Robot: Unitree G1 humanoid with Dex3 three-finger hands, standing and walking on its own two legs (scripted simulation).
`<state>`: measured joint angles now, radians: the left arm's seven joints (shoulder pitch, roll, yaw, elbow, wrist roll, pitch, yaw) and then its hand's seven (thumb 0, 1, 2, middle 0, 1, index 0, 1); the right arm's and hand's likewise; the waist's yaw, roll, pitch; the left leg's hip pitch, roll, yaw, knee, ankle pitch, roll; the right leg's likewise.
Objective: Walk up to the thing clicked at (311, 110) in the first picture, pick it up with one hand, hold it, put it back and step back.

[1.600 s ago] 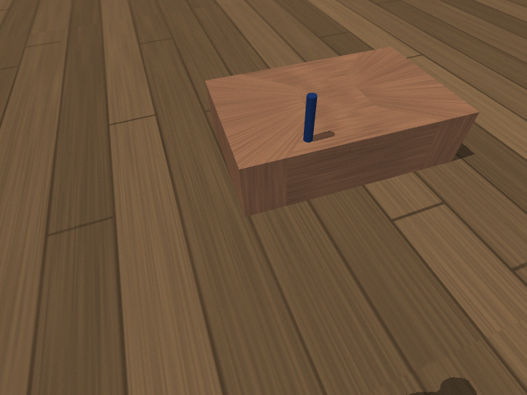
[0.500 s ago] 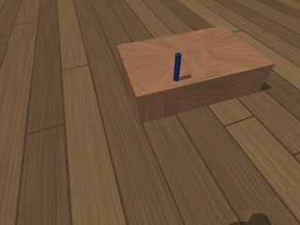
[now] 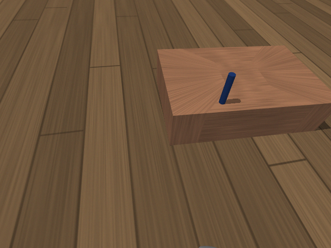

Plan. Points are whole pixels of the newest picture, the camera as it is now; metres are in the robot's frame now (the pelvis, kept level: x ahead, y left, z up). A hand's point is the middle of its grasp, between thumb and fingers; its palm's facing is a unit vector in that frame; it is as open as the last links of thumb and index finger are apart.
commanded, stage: walk up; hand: right
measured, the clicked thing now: (226, 89) +1.04 -0.36 -0.32
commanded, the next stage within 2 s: none
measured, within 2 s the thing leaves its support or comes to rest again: neither
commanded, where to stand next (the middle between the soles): +0.63 -0.21 m, yaw +7 degrees
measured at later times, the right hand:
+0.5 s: hand (292, 206) +0.27 -0.37 -0.14, palm faces -0.09 +0.92 -0.39, open 7.4 cm
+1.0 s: hand (285, 143) +0.48 -0.41 -0.11, palm faces -0.07 +0.88 -0.47, open 7.4 cm
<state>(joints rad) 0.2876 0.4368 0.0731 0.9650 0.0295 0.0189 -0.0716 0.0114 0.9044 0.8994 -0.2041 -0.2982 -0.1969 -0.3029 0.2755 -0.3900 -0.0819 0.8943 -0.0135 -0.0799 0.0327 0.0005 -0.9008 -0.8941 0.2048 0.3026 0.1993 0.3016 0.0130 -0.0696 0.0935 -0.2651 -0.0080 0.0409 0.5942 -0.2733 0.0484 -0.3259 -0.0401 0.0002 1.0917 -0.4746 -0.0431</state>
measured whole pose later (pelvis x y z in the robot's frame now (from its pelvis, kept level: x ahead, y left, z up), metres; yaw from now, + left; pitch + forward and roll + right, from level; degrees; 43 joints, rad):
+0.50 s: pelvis +0.22 -0.09 +0.00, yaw +3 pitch -3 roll +2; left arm 0.17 0.36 0.08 0.80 0.01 -0.03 -0.09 0.01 0.90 0.90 -0.21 -0.30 -0.20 -0.30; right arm 0.34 -0.42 -0.04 0.87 0.01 -0.07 -0.01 0.01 -0.90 -0.89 0.21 0.30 0.20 0.30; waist 0.01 0.00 0.13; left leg -0.35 0.01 -0.03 1.20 -0.45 0.03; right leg -0.31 -0.06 -0.05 0.60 -0.25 -0.03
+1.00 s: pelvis +0.39 -0.14 +0.00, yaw +3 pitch -4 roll +1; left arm 0.34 0.44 0.08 0.79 0.03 0.03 -0.09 0.01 0.90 0.90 -0.21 -0.30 -0.20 -0.30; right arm 0.32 -0.37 -0.04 0.80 0.00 -0.11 -0.01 0.00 -0.90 -0.89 0.21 0.30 0.20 0.30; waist 0.01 -0.11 0.11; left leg -0.29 0.05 0.09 0.60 -0.24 0.01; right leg -0.48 -0.05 0.05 1.13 -0.41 -0.03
